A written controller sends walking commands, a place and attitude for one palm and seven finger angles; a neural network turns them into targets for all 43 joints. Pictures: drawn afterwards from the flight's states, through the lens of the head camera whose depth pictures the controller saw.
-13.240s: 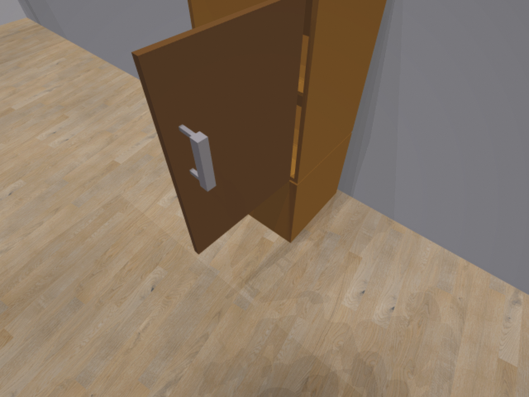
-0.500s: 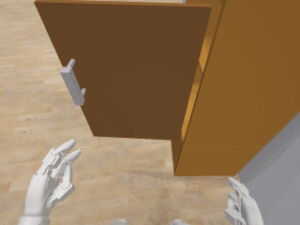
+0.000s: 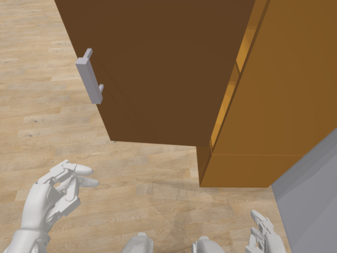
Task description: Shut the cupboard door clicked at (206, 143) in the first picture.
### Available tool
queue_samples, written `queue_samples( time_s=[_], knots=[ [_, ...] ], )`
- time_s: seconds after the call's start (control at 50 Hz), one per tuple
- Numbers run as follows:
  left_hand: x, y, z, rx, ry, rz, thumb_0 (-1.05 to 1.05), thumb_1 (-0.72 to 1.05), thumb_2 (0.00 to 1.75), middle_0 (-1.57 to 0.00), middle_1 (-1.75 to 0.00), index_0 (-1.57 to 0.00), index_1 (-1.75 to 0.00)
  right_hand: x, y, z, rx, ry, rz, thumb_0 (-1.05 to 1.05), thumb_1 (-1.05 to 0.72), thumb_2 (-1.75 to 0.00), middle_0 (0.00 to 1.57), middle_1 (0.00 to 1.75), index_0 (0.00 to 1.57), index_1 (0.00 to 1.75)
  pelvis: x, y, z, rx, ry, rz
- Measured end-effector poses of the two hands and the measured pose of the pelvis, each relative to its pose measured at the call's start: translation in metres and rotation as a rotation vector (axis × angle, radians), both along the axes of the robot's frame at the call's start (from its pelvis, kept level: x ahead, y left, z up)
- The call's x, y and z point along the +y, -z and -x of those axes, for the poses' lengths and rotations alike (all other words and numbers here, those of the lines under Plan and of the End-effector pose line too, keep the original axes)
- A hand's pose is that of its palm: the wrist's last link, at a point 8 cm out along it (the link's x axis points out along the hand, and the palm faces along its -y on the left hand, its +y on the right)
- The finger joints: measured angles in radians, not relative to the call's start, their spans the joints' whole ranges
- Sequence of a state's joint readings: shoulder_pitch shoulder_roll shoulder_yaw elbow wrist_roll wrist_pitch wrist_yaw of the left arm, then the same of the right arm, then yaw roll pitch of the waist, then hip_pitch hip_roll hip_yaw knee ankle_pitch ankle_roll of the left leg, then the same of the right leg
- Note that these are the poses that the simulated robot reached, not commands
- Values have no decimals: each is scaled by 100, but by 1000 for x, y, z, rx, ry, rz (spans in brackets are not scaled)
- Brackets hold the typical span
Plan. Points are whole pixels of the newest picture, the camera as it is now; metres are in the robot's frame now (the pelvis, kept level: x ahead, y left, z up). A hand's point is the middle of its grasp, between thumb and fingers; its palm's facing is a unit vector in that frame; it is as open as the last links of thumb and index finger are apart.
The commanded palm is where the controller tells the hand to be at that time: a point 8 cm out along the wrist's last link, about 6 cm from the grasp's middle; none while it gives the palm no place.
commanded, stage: raise the hand and make a fist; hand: left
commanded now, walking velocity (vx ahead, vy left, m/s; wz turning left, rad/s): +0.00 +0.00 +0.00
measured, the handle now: (93, 77) +0.53 +0.24 +0.10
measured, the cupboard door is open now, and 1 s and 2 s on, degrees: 86 86 86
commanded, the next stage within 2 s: bring the fist close to the handle in 1.12 s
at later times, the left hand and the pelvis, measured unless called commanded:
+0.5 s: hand (64, 184) +0.24 +0.22 +0.09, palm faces +0.00 -1.00 -0.02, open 3.1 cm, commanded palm +0.21 +0.27 +0.09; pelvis +0.02 +0.03 +0.02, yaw +1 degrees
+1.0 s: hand (78, 177) +0.25 +0.19 +0.11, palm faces -0.01 -1.00 -0.04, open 3.1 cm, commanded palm +0.22 +0.24 +0.11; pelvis +0.02 +0.00 +0.03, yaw +1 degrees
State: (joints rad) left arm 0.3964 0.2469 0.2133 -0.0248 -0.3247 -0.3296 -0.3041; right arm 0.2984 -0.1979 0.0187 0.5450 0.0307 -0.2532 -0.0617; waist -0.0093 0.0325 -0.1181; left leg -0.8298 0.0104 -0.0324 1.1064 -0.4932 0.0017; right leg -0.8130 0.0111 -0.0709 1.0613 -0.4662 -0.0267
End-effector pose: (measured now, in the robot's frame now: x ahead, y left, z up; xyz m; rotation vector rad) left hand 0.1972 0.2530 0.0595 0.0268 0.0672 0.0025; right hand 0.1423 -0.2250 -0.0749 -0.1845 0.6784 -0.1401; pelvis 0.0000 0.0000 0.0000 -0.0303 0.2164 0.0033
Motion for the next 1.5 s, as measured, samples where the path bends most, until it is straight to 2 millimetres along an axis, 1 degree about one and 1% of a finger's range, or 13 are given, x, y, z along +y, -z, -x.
queue_samples(
  time_s=[0.06,0.12,0.22,0.36,0.48,0.56,0.64,0.78,0.92,1.08,1.28,1.38,1.5],
  knots=[
    [6,-3,0,-15,-11,-3,1,90,90,-81,-97,-81,-97,0,-1,3,23,-3,21,2,-91,-90,20,30,21,30,7,-1,-4,3,-1,3],
    [10,-2,-2,-20,-3,1,1,90,90,-86,-103,-87,-103,0,-4,-1,27,-15,47,2,-91,-90,20,30,21,30,13,-2,-6,5,-3,7],
    [14,-5,-7,-27,10,10,2,90,90,-96,-113,-96,-113,6,-15,-21,-10,-38,72,2,-91,-90,20,30,20,30,21,-3,-11,-1,-6,15],
    [17,-20,-14,-51,3,11,2,90,90,-108,-127,-109,-127,26,-34,-53,-86,-84,52,2,-91,-90,20,30,20,30,28,-10,-18,-15,-12,22],
    [19,-29,-18,-44,-1,4,1,90,90,-119,-139,-120,-139,41,-42,-66,-109,-121,21,2,-91,-90,20,30,21,30,29,-15,-22,-29,-16,25],
    [18,-35,-21,-49,1,1,1,90,90,-124,-144,-125,-145,44,-42,-65,-98,-130,7,2,-91,-90,20,30,21,30,27,-18,-23,-40,-18,24],
    [16,-40,-25,-52,4,-6,1,90,90,-127,-147,-128,-148,40,-39,-59,-74,-123,2,2,-91,-90,20,30,21,30,24,-21,-24,-50,-19,20],
    [9,-52,-31,-65,10,-15,1,90,90,-129,-149,-130,-150,23,-36,-44,-39,-89,3,2,-91,-90,20,30,21,30,17,-26,-24,-66,-15,9],
    [-4,-51,-30,-46,13,-12,1,90,90,-129,-150,-130,-150,2,-35,-34,-30,-60,11,2,-91,-90,20,30,21,30,7,-28,-22,-73,-10,-5],
    [-17,-50,-25,-62,7,-15,2,90,90,-130,-150,-130,-150,-13,-34,-35,-41,-51,14,2,-91,-90,20,30,20,30,-4,-28,-20,-74,-8,-15],
    [-24,-51,-27,-64,10,-23,1,90,90,-130,-150,-130,-150,-16,-34,-44,-61,-55,1,2,-91,-90,20,30,20,30,-11,-27,-22,-73,-9,-21],
    [-14,-51,-41,-82,-10,-32,1,90,90,-130,-150,-130,-150,-15,-30,-46,-45,-58,2,2,-91,-90,20,30,20,30,-11,-27,-21,-69,-12,-20],
    [-7,-52,-70,-85,6,-19,1,90,90,-130,-150,-130,-150,-15,-27,-42,-18,-46,8,2,-91,-90,20,30,20,30,-8,-28,-22,-64,-11,-19]
  ],
)
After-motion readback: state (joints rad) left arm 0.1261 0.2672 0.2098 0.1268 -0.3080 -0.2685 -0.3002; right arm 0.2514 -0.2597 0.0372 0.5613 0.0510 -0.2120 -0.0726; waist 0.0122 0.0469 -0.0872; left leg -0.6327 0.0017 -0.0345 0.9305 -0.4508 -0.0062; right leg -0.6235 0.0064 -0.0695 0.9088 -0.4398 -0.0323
